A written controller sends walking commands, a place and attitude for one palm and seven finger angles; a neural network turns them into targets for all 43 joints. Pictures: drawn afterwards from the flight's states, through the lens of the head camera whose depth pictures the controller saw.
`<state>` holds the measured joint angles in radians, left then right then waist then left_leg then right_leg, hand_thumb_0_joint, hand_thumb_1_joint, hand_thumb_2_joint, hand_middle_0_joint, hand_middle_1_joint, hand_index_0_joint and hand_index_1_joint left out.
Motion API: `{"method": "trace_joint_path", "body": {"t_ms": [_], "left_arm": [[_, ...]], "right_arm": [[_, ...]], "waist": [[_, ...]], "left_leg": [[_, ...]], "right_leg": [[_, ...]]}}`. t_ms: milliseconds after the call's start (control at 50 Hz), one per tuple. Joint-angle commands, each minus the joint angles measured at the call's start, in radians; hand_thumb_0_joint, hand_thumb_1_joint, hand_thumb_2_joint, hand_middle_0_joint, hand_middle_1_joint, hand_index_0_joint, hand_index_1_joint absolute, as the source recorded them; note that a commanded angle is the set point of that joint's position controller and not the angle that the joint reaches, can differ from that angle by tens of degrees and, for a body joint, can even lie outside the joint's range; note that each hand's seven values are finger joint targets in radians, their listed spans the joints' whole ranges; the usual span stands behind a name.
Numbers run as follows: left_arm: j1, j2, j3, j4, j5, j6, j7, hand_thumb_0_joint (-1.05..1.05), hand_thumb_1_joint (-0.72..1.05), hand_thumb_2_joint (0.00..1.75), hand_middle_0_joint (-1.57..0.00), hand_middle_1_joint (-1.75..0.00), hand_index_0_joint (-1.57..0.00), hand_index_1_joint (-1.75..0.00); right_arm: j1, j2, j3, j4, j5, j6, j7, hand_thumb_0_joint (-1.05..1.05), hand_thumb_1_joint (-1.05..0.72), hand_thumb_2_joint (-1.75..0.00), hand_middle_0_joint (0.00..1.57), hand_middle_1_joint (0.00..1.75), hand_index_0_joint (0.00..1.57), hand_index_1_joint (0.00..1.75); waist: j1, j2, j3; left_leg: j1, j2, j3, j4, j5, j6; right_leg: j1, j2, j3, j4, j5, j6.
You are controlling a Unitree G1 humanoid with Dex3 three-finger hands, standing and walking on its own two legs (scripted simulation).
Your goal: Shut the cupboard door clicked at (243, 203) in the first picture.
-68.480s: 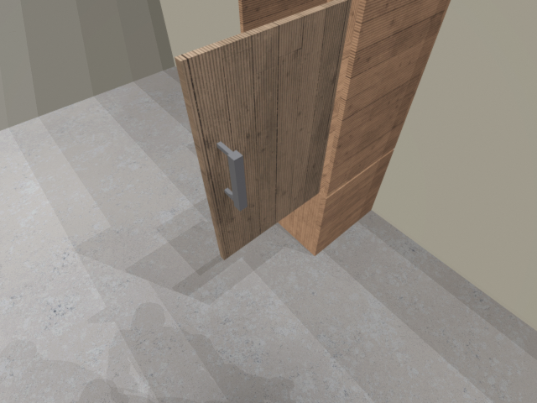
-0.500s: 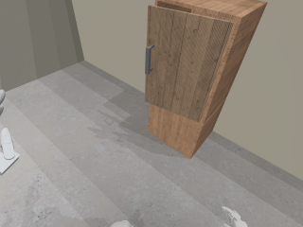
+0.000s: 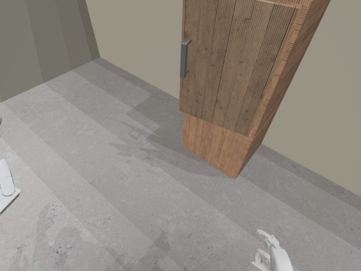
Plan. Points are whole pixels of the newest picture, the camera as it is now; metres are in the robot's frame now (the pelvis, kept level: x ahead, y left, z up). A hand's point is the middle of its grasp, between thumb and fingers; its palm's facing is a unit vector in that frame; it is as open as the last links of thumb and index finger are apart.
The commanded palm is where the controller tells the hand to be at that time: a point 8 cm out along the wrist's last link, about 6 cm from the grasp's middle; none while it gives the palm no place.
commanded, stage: let the arm hang, fingers relaxed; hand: left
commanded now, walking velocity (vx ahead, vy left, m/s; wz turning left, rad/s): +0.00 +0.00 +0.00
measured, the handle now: (186, 58) +0.92 +0.00 +0.00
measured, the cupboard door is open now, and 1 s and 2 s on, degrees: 11 11 11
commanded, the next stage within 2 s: look to check the result in 1.12 s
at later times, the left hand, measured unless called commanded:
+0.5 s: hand out of the picture -0.06 +0.22 -0.17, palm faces +0.05 -0.98 -0.21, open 7.1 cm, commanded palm none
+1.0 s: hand out of the picture -0.06 +0.18 -0.17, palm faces +0.04 -0.99 -0.14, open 7.3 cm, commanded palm none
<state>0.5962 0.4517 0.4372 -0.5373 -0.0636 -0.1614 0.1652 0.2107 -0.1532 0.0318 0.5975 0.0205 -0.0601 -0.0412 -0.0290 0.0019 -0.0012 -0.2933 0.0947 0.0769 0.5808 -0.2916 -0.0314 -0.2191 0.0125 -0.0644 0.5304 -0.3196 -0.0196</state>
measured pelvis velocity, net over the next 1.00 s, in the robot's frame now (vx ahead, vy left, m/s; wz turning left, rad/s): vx -0.04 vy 0.03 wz -0.01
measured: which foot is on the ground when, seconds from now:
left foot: down 0.00-1.00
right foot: down 0.00-1.00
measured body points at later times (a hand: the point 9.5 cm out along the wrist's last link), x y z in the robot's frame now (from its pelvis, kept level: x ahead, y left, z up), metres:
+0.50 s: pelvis -0.03 +0.03 +0.01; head -0.02 +0.04 +0.46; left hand -0.07 +0.27 -0.15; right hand -0.03 -0.21 -0.14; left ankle +0.01 +0.13 -0.73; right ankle -0.03 -0.11 -0.73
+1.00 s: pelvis -0.04 +0.03 +0.01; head -0.05 +0.03 +0.46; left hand -0.06 +0.23 -0.16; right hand -0.07 -0.17 -0.16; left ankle +0.01 +0.13 -0.73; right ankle -0.02 -0.11 -0.73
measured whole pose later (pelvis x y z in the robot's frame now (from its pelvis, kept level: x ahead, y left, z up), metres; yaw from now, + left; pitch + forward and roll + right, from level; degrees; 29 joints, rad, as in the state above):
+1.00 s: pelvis -0.04 +0.03 +0.01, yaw -1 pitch -2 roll +0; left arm 0.34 0.09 0.01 1.13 0.02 0.01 0.03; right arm 0.35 -0.11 -0.01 1.11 -0.02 0.02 -0.02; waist -0.01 0.01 0.01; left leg -0.23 0.03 0.12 0.44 -0.17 0.03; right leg -0.19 -0.05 -0.03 0.45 -0.22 0.03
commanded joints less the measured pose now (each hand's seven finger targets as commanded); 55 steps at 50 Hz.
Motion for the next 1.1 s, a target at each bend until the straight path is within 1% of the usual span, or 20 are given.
{"method": "trace_joint_path", "body": {"t_ms": [0, 20, 40, 60, 80, 100, 140, 160, 180, 220, 240, 300, 340, 380, 400, 580, 740, 840, 980, 1080], "left_arm": [[-0.127, -0.083, -0.365, 0.558, 0.071, 0.077, -0.118, 0.0, 0.9, 0.9, -0.2, -0.3, -0.2, -0.3], [-0.146, -0.097, -0.34, 0.59, 0.079, 0.152, -0.156, 0.0, 0.9, 0.9, -0.2, -0.3, -0.2, -0.3], [-0.153, -0.106, -0.346, 0.644, 0.084, 0.167, -0.163, 0.0, 0.9, 0.9, -0.2, -0.3, -0.2, -0.3], [-0.177, -0.103, -0.352, 0.703, 0.085, 0.165, -0.168, 0.0, 0.9, 0.9, -0.2, -0.3, -0.2, -0.3], [-0.214, -0.086, -0.358, 0.759, 0.086, 0.162, -0.171, 0.0, 0.9, 0.9, -0.2, -0.3, -0.2, -0.3], [-0.247, -0.07, -0.362, 0.828, 0.091, 0.156, -0.169, 0.0, 0.9, 0.9, -0.2, -0.3, -0.2, -0.3], [-0.277, -0.074, -0.374, 0.973, 0.089, 0.159, -0.161, 0.0, 0.9, 0.9, -0.2, -0.3, -0.2, -0.3], [-0.299, -0.074, -0.379, 1.042, 0.088, 0.164, -0.157, 0.0, 0.9, 0.9, -0.2, -0.3, -0.2, -0.3], [-0.319, -0.076, -0.386, 1.104, 0.085, 0.169, -0.153, 0.0, 0.9, 0.9, -0.2, -0.3, -0.2, -0.3], [-0.327, -0.094, -0.395, 1.215, 0.081, 0.175, -0.149, 0.0, 0.9, 0.9, -0.2, -0.3, -0.2, -0.3], [-0.318, -0.102, -0.397, 1.273, 0.079, 0.175, -0.149, 0.0, 0.9, 0.9, -0.2, -0.3, -0.2, -0.3], [-0.269, -0.152, -0.38, 1.394, 0.085, 0.172, -0.145, 0.0, 0.9, 0.9, -0.2, -0.3, -0.2, -0.3], [-0.261, -0.151, -0.39, 1.452, 0.08, 0.172, -0.147, 0.0, 0.9, 0.9, -0.2, -0.3, -0.2, -0.3], [-0.257, -0.153, -0.397, 1.498, 0.079, 0.169, -0.147, 0.0, 0.9, 0.9, -0.2, -0.3, -0.2, -0.3], [-0.251, -0.154, -0.4, 1.52, 0.079, 0.168, -0.146, 0.0, 0.9, 0.9, -0.2, -0.3, -0.2, -0.3], [-0.192, -0.199, -0.417, 1.645, 0.079, 0.166, -0.136, 0.0, 0.9, 0.9, -0.2, -0.3, -0.2, -0.3], [-0.158, -0.235, -0.415, 1.667, 0.083, 0.169, -0.128, 0.0, 0.9, 0.9, -0.2, -0.3, -0.2, -0.3], [-0.15, -0.249, -0.408, 1.661, 0.086, 0.167, -0.125, 0.0, 0.9, 0.9, -0.2, -0.3, -0.2, -0.3], [-0.165, -0.254, -0.406, 1.653, 0.085, 0.159, -0.124, 0.0, 0.9, 0.9, -0.2, -0.3, -0.2, -0.3], [-0.176, -0.252, -0.403, 1.646, 0.084, 0.16, -0.125, 0.0, 0.9, 0.9, -0.2, -0.3, -0.2, -0.3]], "right_arm": [[-0.129, -0.242, -0.103, 0.027, -0.001, -0.103, 0.056, 0.0, -0.9, -0.9, 0.2, 0.3, 0.2, 0.3], [-0.065, -0.278, -0.104, 0.04, -0.012, -0.052, 0.056, 0.0, -0.9, -0.9, 0.2, 0.3, 0.2, 0.3], [-0.049, -0.26, -0.097, 0.048, -0.02, -0.023, 0.049, 0.0, -0.9, -0.9, 0.2, 0.3, 0.2, 0.3], [-0.056, -0.251, -0.085, 0.041, -0.024, -0.004, 0.046, 0.0, -0.9, -0.9, 0.2, 0.3, 0.2, 0.3], [-0.056, -0.241, -0.076, 0.039, -0.028, 0.01, 0.046, 0.0, -0.9, -0.9, 0.2, 0.3, 0.2, 0.3], [-0.042, -0.228, -0.073, 0.047, -0.034, 0.021, 0.047, 0.0, -0.9, -0.9, 0.2, 0.3, 0.2, 0.3], [-0.03, -0.205, -0.066, 0.08, -0.044, 0.048, 0.044, 0.0, -0.9, -0.9, 0.2, 0.3, 0.2, 0.3], [-0.018, -0.201, -0.063, 0.103, -0.048, 0.06, 0.043, 0.0, -0.9, -0.9, 0.2, 0.3, 0.2, 0.3], [-0.018, -0.199, -0.06, 0.13, -0.05, 0.068, 0.043, 0.0, -0.9, -0.9, 0.2, 0.3, 0.2, 0.3], [-0.029, -0.2, -0.052, 0.183, -0.052, 0.07, 0.04, 0.0, -0.9, -0.9, 0.2, 0.3, 0.2, 0.3], [-0.032, -0.198, -0.049, 0.211, -0.05, 0.068, 0.037, 0.0, -0.9, -0.9, 0.2, 0.3, 0.2, 0.3], [-0.007, -0.169, -0.055, 0.27, -0.05, 0.067, 0.025, 0.0, -0.9, -0.9, 0.2, 0.3, 0.2, 0.3], [0.014, -0.156, -0.055, 0.31, -0.047, 0.07, 0.023, 0.0, -0.9, -0.9, 0.2, 0.3, 0.2, 0.3], [0.047, -0.148, -0.057, 0.345, -0.043, 0.071, 0.02, 0.0, -0.9, -0.9, 0.2, 0.3, 0.2, 0.3], [0.064, -0.15, -0.06, 0.355, -0.039, 0.072, 0.019, 0.0, -0.9, -0.9, 0.2, 0.3, 0.2, 0.3], [0.162, -0.112, -0.06, 0.462, -0.034, 0.071, 0.011, 0.0, -0.9, -0.9, 0.2, 0.3, 0.2, 0.3], [0.203, -0.071, -0.059, 0.495, -0.036, 0.075, 0.011, 0.0, -0.9, -0.9, 0.2, 0.3, 0.2, 0.3], [0.209, -0.056, -0.065, 0.494, -0.039, 0.073, 0.011, 0.0, -0.9, -0.9, 0.2, 0.3, 0.2, 0.3], [0.217, -0.038, -0.063, 0.496, -0.038, 0.07, 0.011, 0.0, -0.9, -0.9, 0.2, 0.3, 0.2, 0.3], [0.215, -0.044, -0.064, 0.492, -0.038, 0.067, 0.009, 0.0, -0.9, -0.9, 0.2, 0.3, 0.2, 0.3]], "waist": [[-0.032, 0.036, -0.046], [-0.004, 0.049, -0.058], [0.015, 0.012, -0.078], [0.028, -0.044, -0.078], [0.026, -0.119, -0.074], [0.017, -0.173, -0.09], [0.011, -0.239, -0.081], [0.005, -0.215, -0.067], [0.003, -0.159, -0.051], [0.017, 0.031, -0.028], [0.025, 0.079, -0.02], [0.036, 0.147, -0.015], [0.033, 0.169, 0.0], [0.028, 0.129, 0.025], [0.028, 0.079, 0.04], [0.021, -0.022, 0.095], [0.021, -0.017, 0.15], [0.024, 0.009, 0.135], [0.017, -0.015, 0.143], [0.018, 0.016, 0.134]], "left_leg": [[0.045, 0.045, -0.039, 0.011, 0.474, 0.026], [0.016, 0.055, -0.037, -0.022, 0.51, 0.033], [0.002, 0.068, -0.051, -0.019, 0.444, 0.051], [-0.029, 0.065, -0.063, -0.018, 0.362, 0.063], [-0.037, 0.044, -0.071, -0.013, 0.29, 0.062], [-0.011, 0.018, -0.066, 0.001, 0.294, 0.054], [0.034, -0.017, -0.063, 0.009, 0.232, 0.047], [0.05, -0.023, -0.066, -0.011, 0.218, 0.045], [0.065, -0.018, -0.073, -0.042, 0.219, 0.046], [0.045, 0.015, -0.101, -0.133, 0.223, 0.055], [0.024, 0.022, -0.11, -0.163, 0.191, 0.059], [0.021, 0.016, -0.106, -0.202, 0.077, 0.057], [0.021, 0.015, -0.103, -0.23, 0.001, 0.055], [0.018, 0.016, -0.103, -0.254, -0.031, 0.053], [0.024, 0.02, -0.108, -0.257, -0.03, 0.055], [0.056, 0.028, -0.098, -0.302, -0.067, 0.063], [0.019, 0.02, -0.093, -0.313, -0.122, 0.064], [0.01, 0.016, -0.092, -0.309, -0.133, 0.066], [0.034, 0.006, -0.068, -0.272, -0.063, 0.059], [0.03, 0.011, -0.077, -0.281, -0.074, 0.058]], "right_leg": [[-0.073, -0.143, 0.017, 0.068, 0.599, -0.003], [-0.074, -0.13, 0.053, 0.057, 0.478, 0.006], [-0.067, -0.107, 0.035, 0.059, 0.384, 0.007], [-0.043, -0.114, 0.04, 0.037, 0.377, 0.01], [-0.034, -0.129, 0.054, 0.011, 0.387, 0.0], [-0.018, -0.149, 0.075, 0.002, 0.451, -0.015], [-0.041, -0.179, 0.104, -0.033, 0.449, -0.036], [-0.052, -0.177, 0.103, -0.047, 0.382, -0.037], [-0.065, -0.164, 0.1, -0.061, 0.294, -0.03], [-0.028, -0.115, 0.082, -0.07, 0.144, -0.005], [0.007, -0.103, 0.082, -0.084, 0.114, 0.0], [0.046, -0.096, 0.079, -0.138, 0.095, -0.01], [0.045, -0.098, 0.082, -0.166, 0.077, -0.014], [0.043, -0.098, 0.082, -0.186, 0.078, -0.015], [0.035, -0.099, 0.08, -0.2, 0.069, -0.015], [-0.014, -0.098, 0.079, -0.217, 0.037, -0.004], [-0.068, -0.086, 0.083, -0.207, -0.018, 0.004], [-0.075, -0.083, 0.083, -0.189, -0.009, 0.004], [-0.1, -0.095, 0.098, -0.208, -0.013, -0.001], [-0.085, -0.092, 0.093, -0.201, 0.003, -0.002]]}}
